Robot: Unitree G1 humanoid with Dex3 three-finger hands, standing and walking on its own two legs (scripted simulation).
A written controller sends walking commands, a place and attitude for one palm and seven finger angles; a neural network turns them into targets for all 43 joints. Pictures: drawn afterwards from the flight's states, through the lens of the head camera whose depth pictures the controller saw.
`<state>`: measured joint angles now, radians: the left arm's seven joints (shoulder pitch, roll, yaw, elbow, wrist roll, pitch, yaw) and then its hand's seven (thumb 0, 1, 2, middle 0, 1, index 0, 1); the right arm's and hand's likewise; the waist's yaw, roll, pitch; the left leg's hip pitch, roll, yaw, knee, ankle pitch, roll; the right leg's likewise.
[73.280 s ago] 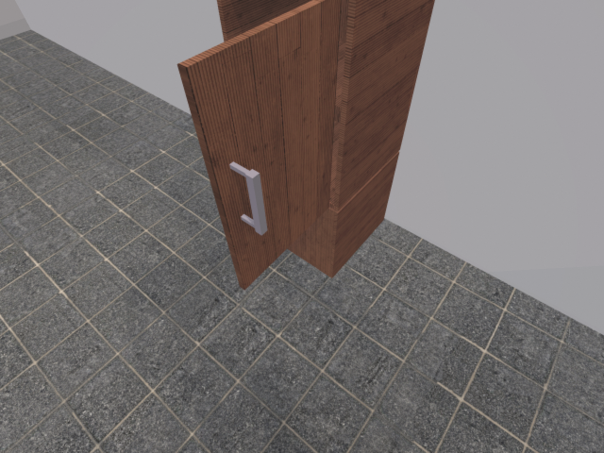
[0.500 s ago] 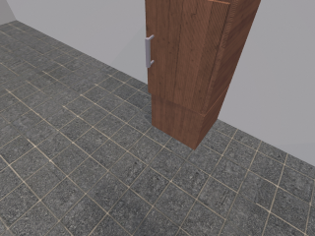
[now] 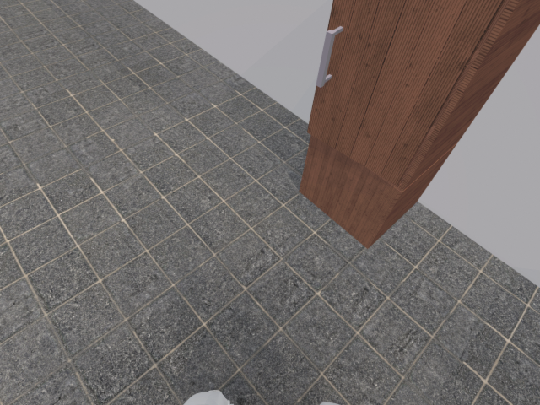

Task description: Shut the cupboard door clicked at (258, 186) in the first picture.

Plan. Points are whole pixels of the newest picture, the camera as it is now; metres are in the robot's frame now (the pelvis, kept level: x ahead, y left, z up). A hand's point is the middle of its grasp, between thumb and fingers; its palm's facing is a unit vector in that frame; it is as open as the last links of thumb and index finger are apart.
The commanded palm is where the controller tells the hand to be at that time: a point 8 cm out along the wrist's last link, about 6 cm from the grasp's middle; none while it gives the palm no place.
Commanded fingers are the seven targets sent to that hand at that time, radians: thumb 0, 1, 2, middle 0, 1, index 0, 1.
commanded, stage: walk to a spot facing it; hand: left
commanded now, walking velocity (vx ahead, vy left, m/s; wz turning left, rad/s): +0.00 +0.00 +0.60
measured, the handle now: (329, 57) +0.99 -0.14 -0.01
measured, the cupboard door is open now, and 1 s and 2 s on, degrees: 7 7 7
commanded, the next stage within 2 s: turn to face it in 1.14 s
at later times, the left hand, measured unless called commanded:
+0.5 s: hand out of the picture -0.02 +0.17 -0.12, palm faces +0.34 -0.89 -0.31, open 7.4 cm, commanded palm none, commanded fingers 0.00 0.90 0.90 -0.20 -0.30 -0.20 -0.30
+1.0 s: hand out of the picture +0.02 +0.24 -0.15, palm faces +0.63 -0.73 -0.24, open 7.4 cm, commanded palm none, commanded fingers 0.00 0.90 0.90 -0.20 -0.30 -0.20 -0.30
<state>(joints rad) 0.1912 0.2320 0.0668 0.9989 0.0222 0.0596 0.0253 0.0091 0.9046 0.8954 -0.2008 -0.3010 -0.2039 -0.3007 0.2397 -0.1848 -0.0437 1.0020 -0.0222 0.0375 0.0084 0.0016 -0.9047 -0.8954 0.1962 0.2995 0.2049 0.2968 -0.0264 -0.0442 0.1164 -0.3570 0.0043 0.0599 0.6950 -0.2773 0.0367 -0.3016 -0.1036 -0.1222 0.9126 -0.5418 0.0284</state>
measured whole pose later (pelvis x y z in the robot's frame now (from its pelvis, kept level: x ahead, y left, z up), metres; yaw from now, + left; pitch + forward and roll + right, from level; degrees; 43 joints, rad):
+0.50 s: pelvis +0.02 -0.04 +0.03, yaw +20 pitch +2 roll +2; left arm 0.30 0.19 0.06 0.96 0.03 -0.02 0.02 0.01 0.91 0.90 -0.20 -0.30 -0.20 -0.30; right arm 0.23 -0.28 -0.10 0.93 -0.03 0.06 0.04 0.00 -0.91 -0.90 0.19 0.30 0.20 0.30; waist -0.04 0.04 0.02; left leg -0.63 -0.02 -0.02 1.17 -0.27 -0.03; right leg -0.12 -0.06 -0.12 0.39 -0.31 -0.02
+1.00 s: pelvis +0.13 +0.07 +0.01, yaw +37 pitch -1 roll +2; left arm 0.31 0.20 0.07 0.97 0.03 -0.01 -0.01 0.01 0.91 0.90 -0.20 -0.30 -0.20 -0.30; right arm 0.16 -0.20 -0.03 0.92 -0.02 -0.04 0.00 0.00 -0.91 -0.90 0.20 0.30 0.21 0.30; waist 0.03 -0.02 0.09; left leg -0.27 -0.05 0.09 0.54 -0.25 0.06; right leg -0.51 -0.16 -0.05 1.14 -0.35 0.03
